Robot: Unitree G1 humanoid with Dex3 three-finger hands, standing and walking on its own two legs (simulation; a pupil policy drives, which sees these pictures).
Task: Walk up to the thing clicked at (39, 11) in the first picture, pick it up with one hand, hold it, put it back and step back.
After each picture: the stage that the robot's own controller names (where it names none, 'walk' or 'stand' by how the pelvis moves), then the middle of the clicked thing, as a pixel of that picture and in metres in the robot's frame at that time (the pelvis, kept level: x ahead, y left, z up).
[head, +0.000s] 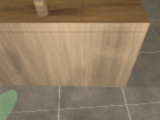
stand; out of the picture +0.90 +0.27 +0.07
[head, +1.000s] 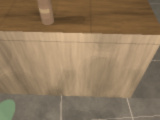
walk; (44, 0) +0.80 +0.22 +0.08
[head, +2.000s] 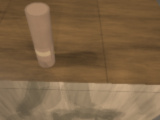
walk; (42, 39) +0.47 +0.16 +0.07
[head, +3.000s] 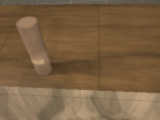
stand; (36, 49) +0.47 +0.22 +0.07
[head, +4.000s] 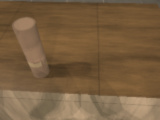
stand; (34, 51) +0.44 +0.21 +0.07
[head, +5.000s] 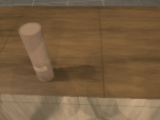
stand; (39, 55) +0.44 +0.19 +0.06
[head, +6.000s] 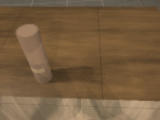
stand; (36, 57) +0.43 +0.20 +0.06
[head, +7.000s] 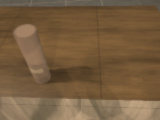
stand; (35, 57) +0.43 +0.20 +0.06
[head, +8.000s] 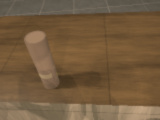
rise first; (44, 63) +0.42 +0.19 +0.07
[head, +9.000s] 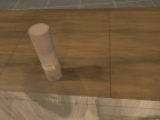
go down; (47, 55) +0.44 +0.19 +0.07
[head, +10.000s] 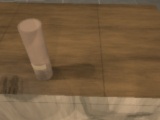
go down; (38, 53) +0.44 +0.17 +0.07
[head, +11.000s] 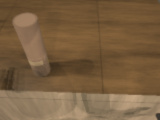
go down; (35, 49) +0.45 +0.17 +0.08
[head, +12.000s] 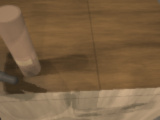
close in; (21, 47) +0.43 +0.19 +0.11
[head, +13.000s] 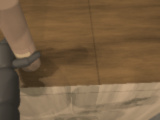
lift; (20, 39) +0.44 +0.19 +0.12
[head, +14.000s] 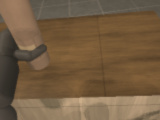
lift; (25, 29) +0.35 +0.15 +0.29
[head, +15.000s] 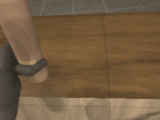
hold; (25, 44) +0.33 +0.17 +0.24
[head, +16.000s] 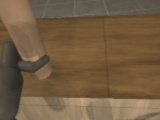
hold; (28, 41) +0.33 +0.16 +0.25
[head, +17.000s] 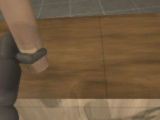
crouch; (26, 34) +0.37 +0.16 +0.26
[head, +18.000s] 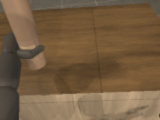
lower; (26, 33) +0.44 +0.18 +0.20
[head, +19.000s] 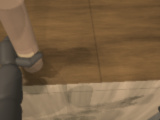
lower; (23, 40) +0.44 +0.17 +0.12
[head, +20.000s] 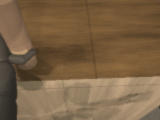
lower; (16, 37) +0.45 +0.19 +0.12
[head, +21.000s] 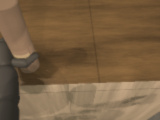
lower; (19, 40) +0.44 +0.19 +0.12
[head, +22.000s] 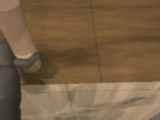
rest; (21, 41) +0.44 +0.19 +0.12
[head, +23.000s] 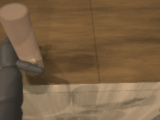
withdraw; (26, 45) +0.43 +0.17 +0.11
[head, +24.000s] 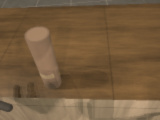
sink last; (46, 62) +0.39 +0.16 +0.09
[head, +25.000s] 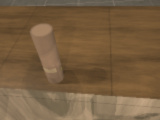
stand; (49, 57) +0.42 +0.17 +0.07
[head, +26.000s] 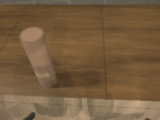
stand; (41, 61) +0.40 +0.18 +0.07
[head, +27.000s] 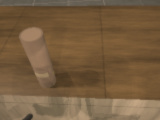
stand; (40, 61) +0.40 +0.18 +0.07
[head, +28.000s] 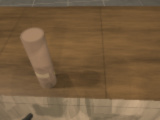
stand; (41, 62) +0.40 +0.18 +0.07
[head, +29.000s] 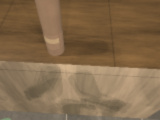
walk; (52, 26) +0.50 +0.12 +0.10
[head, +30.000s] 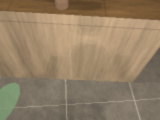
walk; out of the picture +0.81 +0.13 +0.08
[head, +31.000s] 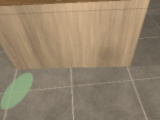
stand; out of the picture +1.12 +0.21 +0.09
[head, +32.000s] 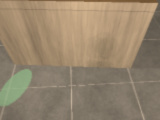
stand; out of the picture +1.09 +0.16 +0.07
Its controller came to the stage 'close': yes
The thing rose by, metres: 0.20
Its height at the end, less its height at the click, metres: +0.00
